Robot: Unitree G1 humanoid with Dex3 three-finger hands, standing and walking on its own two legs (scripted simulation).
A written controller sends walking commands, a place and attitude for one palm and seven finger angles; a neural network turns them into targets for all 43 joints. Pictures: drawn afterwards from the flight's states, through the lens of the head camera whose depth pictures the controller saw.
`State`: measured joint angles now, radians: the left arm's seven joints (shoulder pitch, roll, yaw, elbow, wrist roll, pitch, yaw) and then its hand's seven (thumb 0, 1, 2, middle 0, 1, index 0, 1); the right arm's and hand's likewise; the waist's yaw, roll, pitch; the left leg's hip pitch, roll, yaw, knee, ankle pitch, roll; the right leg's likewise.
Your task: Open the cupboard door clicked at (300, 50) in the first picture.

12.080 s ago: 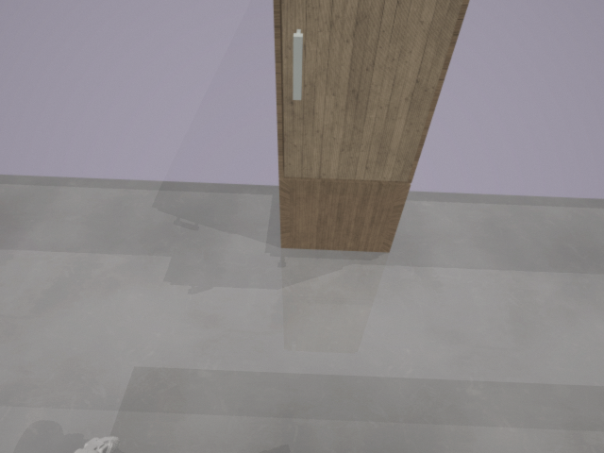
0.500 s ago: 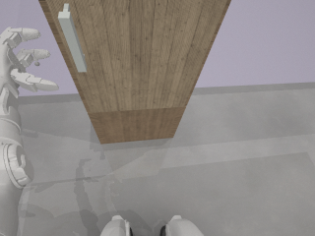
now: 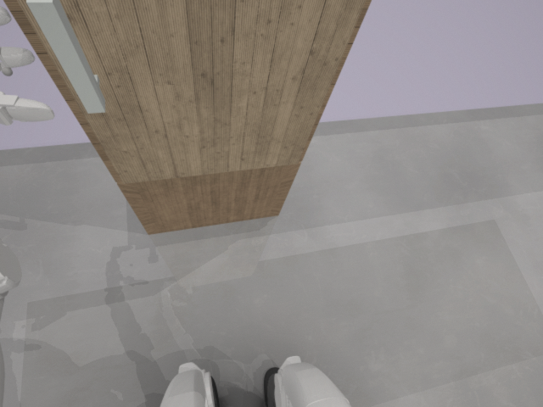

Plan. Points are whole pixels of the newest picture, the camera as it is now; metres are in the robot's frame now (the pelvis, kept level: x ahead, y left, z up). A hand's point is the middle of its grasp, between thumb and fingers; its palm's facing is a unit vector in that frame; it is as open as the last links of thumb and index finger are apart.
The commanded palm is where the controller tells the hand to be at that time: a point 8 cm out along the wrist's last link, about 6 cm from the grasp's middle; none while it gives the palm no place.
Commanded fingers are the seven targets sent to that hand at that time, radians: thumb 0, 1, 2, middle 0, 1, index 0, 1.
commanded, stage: move the hooked fingers beside the handle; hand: left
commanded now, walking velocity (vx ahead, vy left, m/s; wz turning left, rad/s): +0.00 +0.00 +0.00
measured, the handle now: (74, 49) +0.57 +0.19 +0.11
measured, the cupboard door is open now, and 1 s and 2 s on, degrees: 0 0 0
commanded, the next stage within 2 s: slide the fingers in behind the handle in 0.56 s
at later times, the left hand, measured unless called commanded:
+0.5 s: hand (8, 77) +0.53 +0.26 +0.10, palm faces +0.08 -1.00 +0.01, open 14.0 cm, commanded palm +0.51 +0.29 +0.10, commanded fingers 0.00 -0.50 0.30 -0.30 -1.20 -0.30 -1.20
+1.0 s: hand (29, 74) +0.53 +0.24 +0.11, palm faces +0.08 -1.00 +0.01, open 14.0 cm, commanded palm +0.51 +0.27 +0.10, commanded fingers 0.00 -0.50 0.30 -0.30 -1.20 -0.30 -1.20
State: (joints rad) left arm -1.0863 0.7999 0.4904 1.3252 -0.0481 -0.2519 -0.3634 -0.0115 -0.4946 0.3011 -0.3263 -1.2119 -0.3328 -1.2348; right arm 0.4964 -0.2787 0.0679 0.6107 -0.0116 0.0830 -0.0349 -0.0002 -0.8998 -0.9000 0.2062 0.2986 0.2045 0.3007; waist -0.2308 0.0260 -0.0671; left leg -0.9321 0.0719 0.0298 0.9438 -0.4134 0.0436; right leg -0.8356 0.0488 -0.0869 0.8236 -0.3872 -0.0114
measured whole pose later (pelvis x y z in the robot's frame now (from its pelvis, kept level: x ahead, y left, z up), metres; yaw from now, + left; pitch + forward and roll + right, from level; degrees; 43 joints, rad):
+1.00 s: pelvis +0.00 +0.00 +0.00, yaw +1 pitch +21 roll -5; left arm -1.05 0.67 0.45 1.28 -0.06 -0.30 -0.27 -0.01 -0.50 0.30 -0.30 -1.20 -0.30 -1.20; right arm 0.47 -0.28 0.05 0.62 -0.02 0.08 -0.01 0.00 -0.90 -0.90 0.21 0.30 0.20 0.30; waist -0.22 0.03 -0.08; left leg -0.91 0.06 0.03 0.96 -0.42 0.05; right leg -0.81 0.04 -0.09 0.84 -0.40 -0.01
